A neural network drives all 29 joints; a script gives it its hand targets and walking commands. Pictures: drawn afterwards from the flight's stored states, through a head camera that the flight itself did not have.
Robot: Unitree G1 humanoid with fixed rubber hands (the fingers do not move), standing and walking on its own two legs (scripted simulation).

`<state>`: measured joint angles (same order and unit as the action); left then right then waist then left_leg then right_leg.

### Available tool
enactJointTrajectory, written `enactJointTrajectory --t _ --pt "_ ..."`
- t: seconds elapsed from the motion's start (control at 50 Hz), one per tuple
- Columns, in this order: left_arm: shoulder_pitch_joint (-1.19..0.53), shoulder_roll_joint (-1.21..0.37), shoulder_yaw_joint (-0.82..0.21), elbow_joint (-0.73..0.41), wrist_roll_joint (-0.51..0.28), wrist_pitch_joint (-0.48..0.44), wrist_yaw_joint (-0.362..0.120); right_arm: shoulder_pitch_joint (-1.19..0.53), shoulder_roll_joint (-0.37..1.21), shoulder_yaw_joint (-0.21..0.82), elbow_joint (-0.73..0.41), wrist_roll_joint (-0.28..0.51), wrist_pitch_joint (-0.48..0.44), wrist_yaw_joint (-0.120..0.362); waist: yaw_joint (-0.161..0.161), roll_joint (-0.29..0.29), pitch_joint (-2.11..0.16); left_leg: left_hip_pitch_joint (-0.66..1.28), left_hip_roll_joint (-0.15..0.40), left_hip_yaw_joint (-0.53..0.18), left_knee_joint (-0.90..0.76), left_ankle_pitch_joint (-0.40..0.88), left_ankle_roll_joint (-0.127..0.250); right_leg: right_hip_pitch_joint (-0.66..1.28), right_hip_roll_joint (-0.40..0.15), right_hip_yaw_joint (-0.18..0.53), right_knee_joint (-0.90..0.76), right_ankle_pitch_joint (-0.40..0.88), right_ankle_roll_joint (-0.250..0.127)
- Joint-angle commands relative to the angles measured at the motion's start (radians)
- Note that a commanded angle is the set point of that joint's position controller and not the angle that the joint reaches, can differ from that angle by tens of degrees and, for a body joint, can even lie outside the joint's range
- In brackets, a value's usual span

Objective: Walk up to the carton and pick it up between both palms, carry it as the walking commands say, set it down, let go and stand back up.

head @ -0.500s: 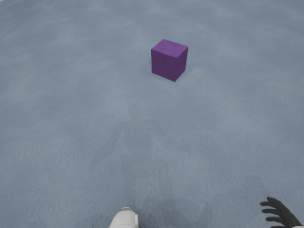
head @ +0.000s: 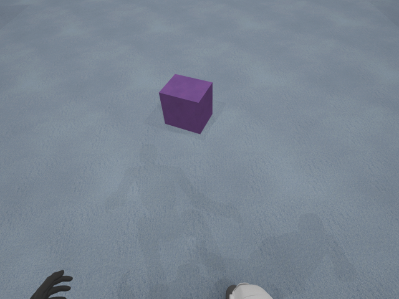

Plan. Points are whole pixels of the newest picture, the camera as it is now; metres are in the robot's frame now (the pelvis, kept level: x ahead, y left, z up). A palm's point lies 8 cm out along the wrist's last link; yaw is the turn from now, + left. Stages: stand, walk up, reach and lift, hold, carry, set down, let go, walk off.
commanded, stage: walk up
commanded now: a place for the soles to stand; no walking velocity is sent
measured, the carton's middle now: (187, 104) +1.39 -0.02 -0.62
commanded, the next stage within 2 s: none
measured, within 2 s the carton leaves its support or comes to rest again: neither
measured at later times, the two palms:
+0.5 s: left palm (33, 271) +0.24 +0.37 -0.09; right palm (306, 161) +0.42 -0.30 -0.05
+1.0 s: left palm (82, 142) +0.58 +0.32 -0.06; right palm (311, 154) +0.47 -0.35 -0.09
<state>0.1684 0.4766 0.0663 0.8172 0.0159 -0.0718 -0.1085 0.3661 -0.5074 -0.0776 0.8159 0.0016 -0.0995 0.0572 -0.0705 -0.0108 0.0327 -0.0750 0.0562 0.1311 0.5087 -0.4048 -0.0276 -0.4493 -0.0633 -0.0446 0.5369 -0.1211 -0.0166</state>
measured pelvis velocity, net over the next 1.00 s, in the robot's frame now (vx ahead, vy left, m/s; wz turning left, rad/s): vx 0.43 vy -0.01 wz -0.02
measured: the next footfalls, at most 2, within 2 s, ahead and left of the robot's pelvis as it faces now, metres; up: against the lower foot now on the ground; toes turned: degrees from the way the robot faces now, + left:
left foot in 0.48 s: +0.38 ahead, +0.14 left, +0.00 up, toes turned +6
right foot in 0.92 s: +0.56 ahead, -0.12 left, +0.00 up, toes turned -5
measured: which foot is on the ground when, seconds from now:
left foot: down 0.00-0.04, up 0.06-0.46, down 0.48-0.92, up 0.94-1.00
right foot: down 0.00-0.50, up 0.52-0.90, down 0.92-1.00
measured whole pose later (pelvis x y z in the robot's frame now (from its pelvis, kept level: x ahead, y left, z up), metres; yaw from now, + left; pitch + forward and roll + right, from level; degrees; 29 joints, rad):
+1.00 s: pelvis +0.43 -0.01 +0.00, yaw -1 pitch -2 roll +1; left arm 0.20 0.47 0.07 0.76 0.02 -0.08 -0.07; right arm 0.35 -0.48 -0.06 0.81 0.00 -0.07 0.03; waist -0.03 0.01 0.06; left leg -0.28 0.04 0.04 0.96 -0.48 0.02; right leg -0.38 -0.03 -0.06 0.59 -0.18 -0.05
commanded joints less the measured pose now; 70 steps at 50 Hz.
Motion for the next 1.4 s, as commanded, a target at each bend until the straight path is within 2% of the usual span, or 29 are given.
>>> enactJointTrajectory --t 0.0,0.04,0.1,0.26,0.3,0.4,0.42,0.44,0.46,0.48,0.5,0.54,0.56,0.64,0.66,0.72,0.84,0.86,0.88,0.9,0.92,1.0,1.18,1.26,1.3,1.32,1.34,1.36,1.38 --pt "0.304 0.343 0.106 -0.016 -0.008 -0.027 0.059 -0.052 -0.135 -0.016 -0.106 -0.004 -0.009 -0.02 0.204 -0.239 -0.185 -0.607 -0.056 -0.115 0.629 -0.116 0.076 0.643 -0.325 0.706 -0.3 -0.374 -0.222" --pt "0.18 0.265 0.098 -0.071 -0.015 -0.023 0.066 -0.045 -0.2 -0.031 -0.062 -0.007 -0.005 -0.023 0.153 -0.076 -0.083 -0.636 0.038 -0.175 0.664 -0.003 0.063 0.514 -0.271 0.53 -0.234 -0.267 -0.24" --pt "0.129 0.215 0.062 -0.085 -0.027 -0.042 0.07 -0.057 -0.158 -0.027 -0.052 0.009 -0.004 -0.008 0.099 -0.104 -0.018 -0.526 0.083 -0.171 0.525 0.076 0.042 0.29 -0.202 0.284 -0.247 -0.034 -0.226" --pt "0.118 0.244 0.078 -0.095 -0.013 -0.047 0.048 -0.195 -0.115 -0.035 -0.081 -0.007 0.024 0.033 0.111 -0.126 0.013 -0.439 0.057 -0.116 0.169 0.271 0.028 0.184 -0.161 0.203 -0.372 -0.383 -0.2" --pt "0.138 0.237 0.077 -0.071 -0.01 -0.041 0.052 -0.276 -0.13 -0.045 -0.099 -0.01 0.018 0.036 0.154 -0.059 0.059 -0.47 0.059 -0.083 0.093 0.266 0.031 0.253 -0.16 0.187 -0.316 -0.255 -0.171" --pt "0.173 0.222 0.06 -0.058 -0.015 -0.035 0.058 -0.226 -0.091 -0.039 -0.066 -0.006 0.005 0.025 0.102 -0.073 0.029 -0.255 -0.002 -0.013 0.0 0.261 0.079 0.242 -0.13 0.09 -0.143 0.089 -0.159" --pt "0.169 0.197 0.049 -0.084 -0.006 -0.032 0.059 -0.073 -0.137 -0.059 -0.036 -0.005 -0.004 0.013 0.029 0.006 -0.099 -0.015 -0.003 -0.074 -0.024 0.195 0.107 0.165 -0.11 0.089 0.036 0.103 -0.133" --pt "0.162 0.134 0.027 -0.094 -0.023 -0.038 0.066 0.058 -0.218 -0.093 -0.012 -0.029 -0.007 -0.003 -0.048 0.204 -0.207 0.202 0.118 -0.235 -0.114 0.074 0.175 0.047 -0.025 -0.01 0.33 0.053 -0.091" --pt "0.214 0.099 0.006 -0.11 -0.014 -0.04 0.066 0.097 -0.293 -0.1 -0.037 -0.037 -0.018 -0.02 -0.041 0.339 -0.254 0.378 0.336 -0.631 -0.189 0.091 0.187 -0.227 0.108 0.036 0.572 -0.372 -0.037" --pt "0.203 0.172 0.02 -0.078 -0.004 -0.028 0.085 0.039 -0.289 -0.097 -0.046 -0.01 -0.019 -0.026 -0.026 0.178 -0.164 0.328 0.412 -0.695 -0.201 0.129 0.235 -0.304 0.079 0.121 0.623 -0.367 -0.034" --pt "0.178 0.223 0.034 -0.052 -0.012 -0.023 0.088 -0.028 -0.242 -0.097 -0.045 0.009 -0.012 -0.023 -0.008 0.091 -0.139 0.243 0.38 -0.576 -0.181 0.115 0.291 -0.284 0.021 0.118 0.668 -0.311 -0.03" --pt "0.199 0.198 0.04 -0.032 -0.021 -0.015 0.073 -0.105 -0.182 -0.065 -0.06 0.022 -0.014 -0.029 0.049 0.07 0.028 -0.007 0.234 -0.309 -0.211 0.324 0.193 -0.181 -0.005 0.149 0.539 -0.182 -0.009" --pt "0.173 0.168 0.039 -0.033 -0.024 -0.015 0.06 -0.088 -0.159 -0.063 -0.066 0.014 -0.014 -0.033 0.03 0.109 0.018 0.002 0.208 -0.262 -0.206 0.451 0.205 -0.165 0.006 0.131 0.526 -0.167 -0.005" --pt "0.165 0.133 0.024 -0.057 -0.016 0.008 0.033 -0.133 -0.184 -0.054 -0.093 0.011 -0.018 -0.021 0.08 0.198 0.025 -0.151 0.165 -0.152 -0.287 0.274 0.231 -0.07 -0.012 0.066 0.349 -0.098 0.022" --pt "0.137 0.125 0.026 -0.054 -0.015 0.013 0.023 -0.129 -0.189 -0.06 -0.102 -0.001 -0.021 -0.021 0.073 0.233 0.073 -0.155 0.164 -0.144 -0.294 0.253 0.224 -0.087 -0.023 0.057 0.282 -0.064 0.022" --pt "-0.008 0.093 0.023 -0.083 0.002 0.013 0.011 -0.062 -0.202 -0.063 -0.1 0.004 -0.024 -0.026 0.031 0.101 0.048 -0.133 0.191 -0.144 -0.269 0.369 0.224 -0.015 -0.031 0.015 0.092 -0.021 0.02" --pt "0.043 0.142 0.051 -0.07 -0.005 -0.001 0.016 -0.051 -0.193 -0.055 -0.112 0.004 -0.011 -0.031 0.081 0.047 -0.012 -0.222 0.19 -0.145 -0.084 0.216 0.167 0.218 -0.003 -0.005 -0.016 0.02 -0.02" --pt "0.113 0.189 0.071 -0.074 -0.003 -0.008 0.026 -0.039 -0.182 -0.051 -0.117 -0.006 -0.003 -0.031 0.106 -0.012 -0.068 -0.284 0.152 -0.124 0.044 0.207 0.143 0.361 0.003 0.043 -0.054 -0.108 -0.041" --pt "0.254 0.249 0.092 -0.04 0.003 -0.016 0.043 -0.036 -0.141 -0.032 -0.114 -0.006 -0.001 -0.025 0.19 -0.216 -0.144 -0.404 0.058 -0.038 0.391 0.16 0.098 0.532 -0.102 0.237 -0.174 -0.302 -0.099" --pt "0.287 0.299 0.1 -0.061 0.002 -0.024 0.057 0.008 -0.079 -0.012 -0.133 -0.006 -0.007 -0.025 0.17 -0.29 -0.124 -0.609 -0.082 -0.053 0.6 -0.1 0.066 0.621 -0.325 0.674 -0.28 -0.353 -0.223" --pt "0.253 0.311 0.092 -0.063 -0.003 -0.018 0.062 -0.022 -0.156 -0.018 -0.107 -0.009 0.006 -0.035 0.184 -0.133 -0.112 -0.664 -0.02 -0.149 0.649 -0.136 0.072 0.643 -0.348 0.661 -0.257 -0.369 -0.284" --pt "0.154 0.204 0.059 -0.095 -0.022 -0.021 0.072 0.012 -0.135 -0.02 -0.044 0.002 0.006 -0.022 0.093 -0.114 0.015 -0.499 0.057 -0.159 0.521 0.055 0.054 0.247 -0.193 0.279 -0.252 -0.111 -0.225" --pt "0.097 0.25 0.073 -0.132 -0.005 -0.01 0.04 -0.133 -0.131 -0.05 -0.074 -0.008 0.024 0.007 0.101 -0.126 0.059 -0.33 0.054 -0.087 0.209 0.223 0.023 0.029 -0.178 0.233 -0.353 -0.496 -0.198" --pt "0.095 0.243 0.069 -0.128 0.002 -0.004 0.037 -0.123 -0.124 -0.059 -0.07 -0.003 0.015 0.008 0.095 -0.129 0.01 -0.181 0.015 -0.076 0.089 0.19 0.043 0.069 -0.141 0.174 -0.251 -0.396 -0.186" --pt "0.115 0.172 0.045 -0.12 0.001 0.004 0.042 0.045 -0.161 -0.081 -0.009 -0.015 -0.002 -0.011 0.003 0.065 -0.043 0.015 -0.023 -0.061 -0.057 0.044 0.09 0.004 -0.072 0.063 0.06 -0.296 -0.137" --pt "0.159 0.111 0.027 -0.131 -0.013 -0.003 0.046 0.121 -0.257 -0.11 -0.011 -0.034 -0.012 -0.034 -0.041 0.25 -0.092 0.192 0.179 -0.374 -0.175 -0.181 0.157 -0.161 0.015 -0.027 0.411 -0.211 -0.082" --pt "0.142 0.116 0.017 -0.131 -0.009 -0.004 0.051 0.125 -0.285 -0.108 -0.035 -0.037 -0.028 -0.051 -0.042 0.304 -0.033 0.234 0.358 -0.72 -0.249 -0.029 0.193 -0.363 0.108 0.073 0.574 -0.341 -0.036" --pt "0.165 0.168 0.022 -0.123 0.003 0.001 0.07 0.063 -0.289 -0.1 -0.063 -0.009 -0.022 -0.057 -0.007 0.114 -0.014 0.189 0.413 -0.694 -0.208 0.152 0.253 -0.361 0.044 0.132 0.597 -0.343 -0.033" --pt "0.145 0.198 0.036 -0.113 0.001 0.002 0.073 0.04 -0.259 -0.1 -0.054 0.01 -0.019 -0.05 -0.001 0.114 -0.067 0.155 0.367 -0.574 -0.176 0.308 0.29 -0.296 -0.014 0.123 0.6 -0.291 -0.013"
